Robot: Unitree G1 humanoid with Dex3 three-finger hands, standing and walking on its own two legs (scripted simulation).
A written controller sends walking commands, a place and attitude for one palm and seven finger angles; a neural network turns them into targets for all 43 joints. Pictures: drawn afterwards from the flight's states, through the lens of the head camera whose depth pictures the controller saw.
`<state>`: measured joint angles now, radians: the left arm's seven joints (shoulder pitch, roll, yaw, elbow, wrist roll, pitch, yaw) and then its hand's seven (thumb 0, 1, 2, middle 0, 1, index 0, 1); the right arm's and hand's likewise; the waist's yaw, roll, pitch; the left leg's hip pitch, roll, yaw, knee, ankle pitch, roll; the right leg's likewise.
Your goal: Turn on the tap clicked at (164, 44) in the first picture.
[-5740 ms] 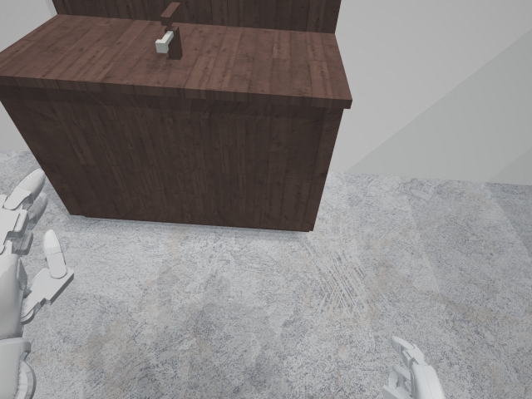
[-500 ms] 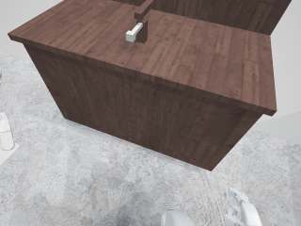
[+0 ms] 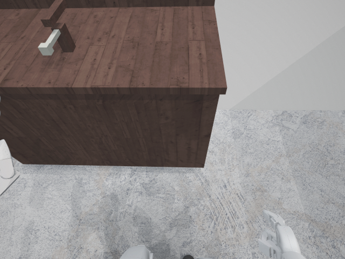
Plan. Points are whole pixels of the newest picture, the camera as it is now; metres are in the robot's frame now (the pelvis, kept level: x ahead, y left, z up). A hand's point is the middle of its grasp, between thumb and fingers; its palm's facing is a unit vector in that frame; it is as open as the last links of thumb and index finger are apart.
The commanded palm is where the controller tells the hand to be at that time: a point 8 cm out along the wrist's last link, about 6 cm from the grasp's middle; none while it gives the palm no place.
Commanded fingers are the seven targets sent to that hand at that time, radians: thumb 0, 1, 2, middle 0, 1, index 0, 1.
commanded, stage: turn to face it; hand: left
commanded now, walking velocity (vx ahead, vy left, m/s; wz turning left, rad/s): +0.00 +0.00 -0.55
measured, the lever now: (46, 49) +0.67 +0.43 +0.09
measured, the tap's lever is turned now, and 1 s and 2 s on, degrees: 0 0 0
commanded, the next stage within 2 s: take the last steps up to it in 0.46 s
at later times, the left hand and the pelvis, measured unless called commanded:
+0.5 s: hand (75, 175) +0.23 +0.16 +0.16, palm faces +0.21 -0.87 -0.45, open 7.4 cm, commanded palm +0.18 +0.21 +0.18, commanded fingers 0.00 0.90 0.90 -0.20 -0.30 -0.20 -0.30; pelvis -0.05 -0.02 -0.02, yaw -15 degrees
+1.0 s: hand (72, 197) +0.20 +0.16 +0.16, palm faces +0.23 -0.89 -0.40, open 7.4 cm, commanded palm +0.17 +0.19 +0.18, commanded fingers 0.00 0.90 0.90 -0.20 -0.30 -0.20 -0.30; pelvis -0.06 -0.03 -0.01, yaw -16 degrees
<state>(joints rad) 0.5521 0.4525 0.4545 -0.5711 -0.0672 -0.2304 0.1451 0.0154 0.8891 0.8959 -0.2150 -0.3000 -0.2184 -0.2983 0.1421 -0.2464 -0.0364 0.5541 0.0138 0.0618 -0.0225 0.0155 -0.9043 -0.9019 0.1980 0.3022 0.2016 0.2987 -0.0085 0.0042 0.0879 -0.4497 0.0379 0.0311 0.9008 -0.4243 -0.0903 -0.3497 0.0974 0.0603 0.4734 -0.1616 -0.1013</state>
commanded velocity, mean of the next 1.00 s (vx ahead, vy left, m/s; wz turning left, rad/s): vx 0.11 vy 0.07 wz -0.16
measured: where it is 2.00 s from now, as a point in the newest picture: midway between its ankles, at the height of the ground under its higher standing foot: outside the picture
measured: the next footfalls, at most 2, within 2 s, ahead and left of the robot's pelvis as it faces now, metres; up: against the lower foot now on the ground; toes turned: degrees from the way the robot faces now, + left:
left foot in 0.22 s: +0.01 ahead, +0.15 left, +0.00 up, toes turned -4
right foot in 0.48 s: -0.04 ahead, -0.14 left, +0.00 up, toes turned -22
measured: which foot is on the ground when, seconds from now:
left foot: up 0.00-0.20, down 0.22-0.52, up 0.54-0.80, down 0.82-1.00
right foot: down 0.00-0.24, up 0.26-0.46, down 0.48-1.00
